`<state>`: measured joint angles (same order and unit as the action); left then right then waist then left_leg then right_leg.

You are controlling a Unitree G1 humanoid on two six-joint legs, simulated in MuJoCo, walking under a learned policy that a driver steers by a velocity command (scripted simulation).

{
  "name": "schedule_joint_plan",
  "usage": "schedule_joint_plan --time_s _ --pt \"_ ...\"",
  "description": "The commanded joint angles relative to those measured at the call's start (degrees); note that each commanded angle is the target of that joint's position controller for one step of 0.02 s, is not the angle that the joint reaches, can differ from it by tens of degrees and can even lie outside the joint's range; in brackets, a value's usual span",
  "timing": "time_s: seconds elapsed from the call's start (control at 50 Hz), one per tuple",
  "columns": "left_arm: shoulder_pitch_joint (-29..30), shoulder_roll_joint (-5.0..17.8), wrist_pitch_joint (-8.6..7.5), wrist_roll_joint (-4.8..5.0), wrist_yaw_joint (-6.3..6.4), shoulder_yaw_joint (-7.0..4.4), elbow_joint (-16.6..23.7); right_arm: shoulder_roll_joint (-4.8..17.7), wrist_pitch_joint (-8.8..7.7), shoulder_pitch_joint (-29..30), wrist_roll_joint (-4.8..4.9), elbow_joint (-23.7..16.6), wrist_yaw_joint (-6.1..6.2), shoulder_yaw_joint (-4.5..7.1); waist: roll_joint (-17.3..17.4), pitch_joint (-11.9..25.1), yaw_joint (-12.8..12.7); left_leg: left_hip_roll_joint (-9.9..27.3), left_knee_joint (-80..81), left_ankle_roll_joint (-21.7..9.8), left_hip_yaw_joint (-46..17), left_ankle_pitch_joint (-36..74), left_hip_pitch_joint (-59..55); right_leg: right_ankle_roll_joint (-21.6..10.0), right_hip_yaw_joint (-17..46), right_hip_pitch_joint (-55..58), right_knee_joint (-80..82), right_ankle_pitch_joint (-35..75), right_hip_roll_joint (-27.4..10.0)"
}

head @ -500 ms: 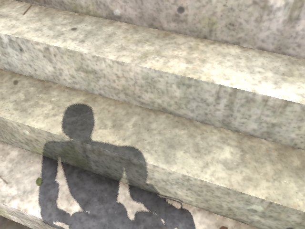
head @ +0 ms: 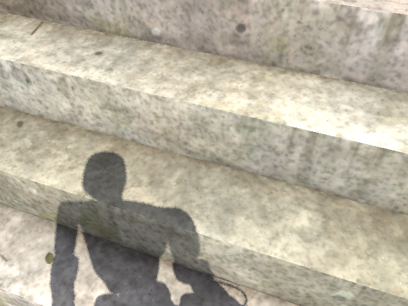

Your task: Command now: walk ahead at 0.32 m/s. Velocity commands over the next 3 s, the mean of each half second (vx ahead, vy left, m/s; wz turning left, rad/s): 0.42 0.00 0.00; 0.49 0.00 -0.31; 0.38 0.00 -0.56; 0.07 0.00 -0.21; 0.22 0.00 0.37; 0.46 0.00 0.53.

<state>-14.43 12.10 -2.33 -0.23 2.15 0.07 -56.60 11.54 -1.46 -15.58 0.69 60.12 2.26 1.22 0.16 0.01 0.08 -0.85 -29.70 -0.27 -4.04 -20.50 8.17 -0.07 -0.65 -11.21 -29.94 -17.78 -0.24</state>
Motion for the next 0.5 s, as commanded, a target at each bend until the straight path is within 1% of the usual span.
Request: schedule_joint_plan --time_s 0.02,0.06,0.1,0.12,0.18,0.2,0.24,0.28,0.3,0.32,0.34,0.36,0.38,0.4,0.42,0.44,0.46,0.48,0.5 --pt "0.1 6.1 -1.47 0.14 -0.31 -0.99 2.7 5.2 -1.33 -0.5 0.21 -1.8 -0.38 0.67 -1.2 -5.3 -0.1 -1.0 3.3 -3.8 0.6 7.0 8.8 -4.6 3.7 0.9 5.6 -0.4 -1.1" --pt "-0.5 6.7 -2.09 0.25 -0.62 -1.13 2.8 5.7 -1.7 -1.4 0.36 -1.5 -0.63 0.89 -0.2 -2.6 0.0 -0.8 1.4 -3.9 0.5 15.8 6.3 -5.1 2.6 2.4 3.1 8.4 -0.6" --pt "-0.5 6.3 -2.57 0.32 -0.86 -1.0 3.1 6.1 -1.78 -2.1 0.59 -1.4 -0.83 1.04 1.2 -0.3 0.1 -0.5 0.1 -4.4 0.1 24.7 3.6 -4.8 0.8 3.1 0.2 15.8 0.3" --pt "-0.9 6.1 -2.8 0.52 -1.03 -0.97 2.9 6.1 -1.8 -2.5 0.64 -1.3 -0.94 1.15 1.8 0.8 0.3 -0.3 -0.6 -4.7 -0.1 28.3 2.1 -4.6 0.1 3.2 -1.1 17.6 0.7" --pt "-1.2 5.4 -3.15 0.63 -1.47 -0.8 3.1 6.4 -1.73 -2.9 0.71 -1.4 -1.06 1.43 2.5 1.9 0.1 0.2 -2.0 -5.7 -0.8 38.3 -0.8 -4.0 -1.8 2.3 -3.9 19.5 1.9" --pt "-1.7 4.8 -3.27 0.3 -1.85 -0.62 3.0 6.7 -1.68 -1.9 0.44 -2.0 -1.22 1.56 4.3 2.0 -0.3 0.7 -2.5 -6.0 -1.2 43.8 -1.3 -3.8 -2.3 1.9 -4.4 19.3 2.1" --pt "-2.6 5.0 -3.18 0.27 -2.09 -0.73 2.8 6.7 -1.66 -0.5 0.31 -2.8 -1.31 1.69 3.0 2.5 -1.0 1.1 -4.0 -6.3 -1.2 49.2 -1.3 -3.9 -2.4 2.9 -3.9 18.7 2.3" --pt "-4.2 5.6 -2.81 0.27 -2.06 -1.05 2.4 6.9 -1.89 1.4 0.27 -3.6 -1.34 1.75 0.3 2.2 -2.1 0.3 -6.7 -5.8 -0.4 48.0 1.9 -4.6 -0.7 6.3 -1.6 20.4 1.3" --pt "-6.0 6.3 -2.51 0.25 -1.95 -1.39 1.9 6.5 -2.16 2.5 0.27 -4.1 -1.35 1.67 -1.8 1.8 -3.0 -0.6 -9.7 -5.1 0.6 43.8 5.5 -5.7 1.9 9.2 0.6 22.0 -0.5" --pt "-8.5 8.2 -1.96 0.38 -1.73 -2.1 1.1 5.7 -2.54 4.5 0.32 -5.0 -1.53 1.28 -5.9 1.1 -4.4 -1.6 -15.4 -3.8 2.0 36.1 10.9 -8.4 8.1 12.5 5.4 25.6 -5.3" --pt "-12.3 9.6 -1.54 0.14 -1.38 -2.52 -0.1 5.2 -2.89 5.8 0.53 -5.3 -1.62 1.21 -10.7 0.3 -6.1 -2.8 -25.8 -2.1 4.5 16.2 16.1 -13.6 16.9 14.6 11.9 29.0 -13.6" --pt "-11.3 10.3 -1.48 0.1 -1.11 -2.9 -0.8 4.5 -2.49 5.9 0.98 -6.1 -1.64 1.18 -13.2 -4.0 -4.2 -0.5 -33.7 -1.3 5.1 -16.2 22.0 -17.5 23.2 11.5 16.8 26.1 -22.0" --pt "-8.0 9.5 -1.75 -0.16 -1.21 -2.6 -0.7 4.3 -1.84 5.4 1.96 -7.0 -1.54 1.32 -8.9 -8.4 -1.6 3.6 -35.4 -1.6 2.3 -21.6 24.4 -16.5 21.9 6.6 18.0 16.9 -22.7" --pt "-3.9 8.9 -1.88 0.16 -1.25 -2.62 0.5 3.7 -1.61 5.7 2.11 -8.0 -1.49 1.04 -7.2 -9.4 0.1 5.7 -29.6 -2.0 2.1 -20.9 23.9 -12.9 17.9 3.7 18.9 10.0 -20.0" --pt "-1.0 9.8 -1.96 0.91 -1.17 -3.03 1.7 3.1 -1.79 6.3 1.21 -8.1 -1.46 0.86 -5.6 -10.1 0.7 5.5 -22.2 -1.7 4.3 -16.4 19.8 -10.2 13.5 0.0 19.5 10.1 -16.5" --pt "1.1 10.9 -1.85 1.38 -0.74 -3.41 2.6 2.8 -2.09 6.2 -0.11 -7.7 -1.4 0.92 -4.7 -8.6 1.3 4.6 -16.0 -1.2 5.9 -9.3 13.7 -8.8 9.9 -2.4 18.9 14.8 -13.9" --pt "1.2 12.4 -1.46 1.34 -0.34 -3.89 2.7 2.1 -2.29 4.5 -0.85 -7.1 -1.57 0.93 -5.5 -6.2 2.1 3.3 -11.6 -0.7 7.4 -2.7 8.3 -8.8 8.0 -3.4 17.6 20.1 -12.5" --pt "1.2 12.9 -1.08 1.27 -0.09 -4.14 2.9 2.3 -2.31 1.0 -0.83 -6.1 -1.63 1.36 -6.2 -3.4 3.8 1.8 -7.2 -0.7 9.1 4.9 2.8 -9.0 6.8 -3.8 15.5 24.4 -12.2" --pt "1.4 12.3 -0.9 1.2 0.01 -4.07 3.2 3.2 -2.12 -2.2 -0.5 -5.2 -1.53 2.04 -6.8 -1.3 5.5 0.2 -3.6 -1.2 10.2 9.4 -2.0 -8.8 5.6 -4.4 12.0 29.0 -11.5"
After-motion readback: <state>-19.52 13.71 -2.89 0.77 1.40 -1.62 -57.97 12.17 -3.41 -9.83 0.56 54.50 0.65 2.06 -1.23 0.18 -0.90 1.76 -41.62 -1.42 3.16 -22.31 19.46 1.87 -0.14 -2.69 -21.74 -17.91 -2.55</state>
